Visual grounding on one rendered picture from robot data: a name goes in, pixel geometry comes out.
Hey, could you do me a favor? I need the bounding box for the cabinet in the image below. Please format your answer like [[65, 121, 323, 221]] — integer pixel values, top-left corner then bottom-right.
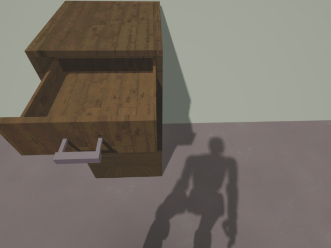
[[25, 1, 163, 178]]

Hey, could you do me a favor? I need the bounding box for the handle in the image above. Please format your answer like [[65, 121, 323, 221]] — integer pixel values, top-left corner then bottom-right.
[[53, 138, 103, 164]]

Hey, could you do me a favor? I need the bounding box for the drawer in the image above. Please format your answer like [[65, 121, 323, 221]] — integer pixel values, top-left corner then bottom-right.
[[0, 56, 157, 156]]

